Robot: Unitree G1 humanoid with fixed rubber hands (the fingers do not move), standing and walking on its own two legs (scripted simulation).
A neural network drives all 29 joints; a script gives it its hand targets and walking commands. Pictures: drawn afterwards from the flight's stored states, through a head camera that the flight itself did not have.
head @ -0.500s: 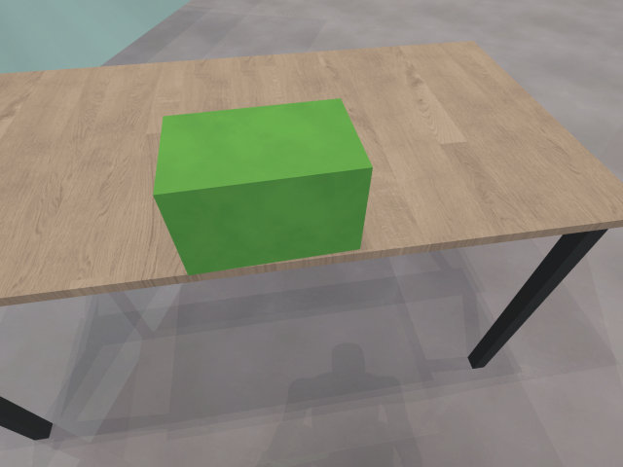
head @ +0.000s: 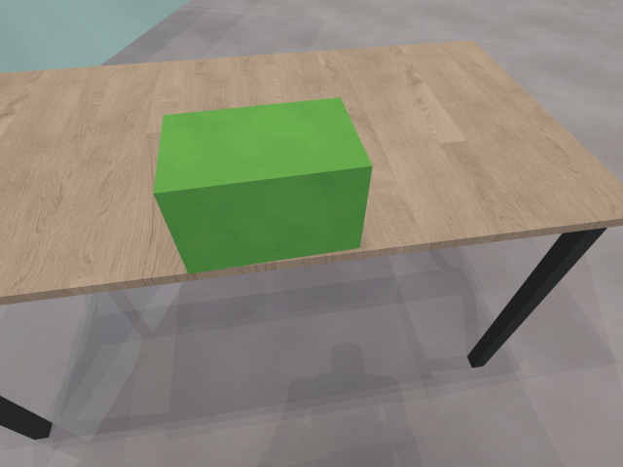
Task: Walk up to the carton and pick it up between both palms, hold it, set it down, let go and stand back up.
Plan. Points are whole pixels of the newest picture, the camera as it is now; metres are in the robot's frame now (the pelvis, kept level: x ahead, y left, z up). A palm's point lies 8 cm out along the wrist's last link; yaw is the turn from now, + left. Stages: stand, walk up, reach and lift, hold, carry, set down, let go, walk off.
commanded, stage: stand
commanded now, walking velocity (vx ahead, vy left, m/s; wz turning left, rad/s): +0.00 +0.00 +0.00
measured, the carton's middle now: (265, 184) +0.50 +0.08 +0.08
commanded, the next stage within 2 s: none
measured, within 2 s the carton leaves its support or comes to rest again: neither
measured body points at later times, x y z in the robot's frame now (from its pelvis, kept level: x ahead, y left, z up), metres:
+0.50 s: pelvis +0.03 -0.03 +0.00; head +0.03 -0.03 +0.45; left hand +0.06 +0.21 -0.15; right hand -0.07 -0.26 -0.15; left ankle -0.02 +0.07 -0.74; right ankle +0.07 -0.16 -0.70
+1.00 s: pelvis +0.12 -0.07 -0.01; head +0.16 -0.07 +0.43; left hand +0.10 +0.20 -0.14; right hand +0.22 -0.31 -0.16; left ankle +0.15 +0.08 -0.72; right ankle +0.14 -0.17 -0.74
